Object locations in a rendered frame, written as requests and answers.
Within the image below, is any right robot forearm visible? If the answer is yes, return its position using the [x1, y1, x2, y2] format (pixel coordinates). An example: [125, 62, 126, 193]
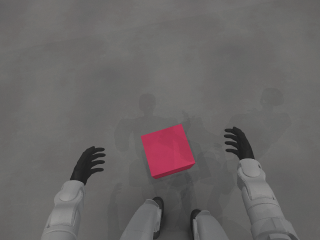
[237, 158, 300, 240]

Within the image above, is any right robot hand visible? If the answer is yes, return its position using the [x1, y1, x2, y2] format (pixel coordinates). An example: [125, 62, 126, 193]
[224, 126, 255, 160]

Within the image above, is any right robot shin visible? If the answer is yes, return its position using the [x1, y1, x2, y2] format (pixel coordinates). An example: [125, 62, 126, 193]
[196, 210, 211, 218]

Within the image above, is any robot right foot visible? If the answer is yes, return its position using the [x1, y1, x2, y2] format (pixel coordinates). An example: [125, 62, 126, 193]
[190, 209, 201, 240]

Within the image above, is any carton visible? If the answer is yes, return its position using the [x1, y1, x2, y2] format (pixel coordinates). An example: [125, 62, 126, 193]
[141, 124, 195, 179]

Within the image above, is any left robot forearm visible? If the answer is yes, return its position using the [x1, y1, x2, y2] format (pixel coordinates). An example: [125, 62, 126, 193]
[40, 180, 86, 240]

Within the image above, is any left robot hand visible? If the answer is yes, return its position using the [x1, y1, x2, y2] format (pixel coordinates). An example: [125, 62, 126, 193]
[70, 146, 106, 185]

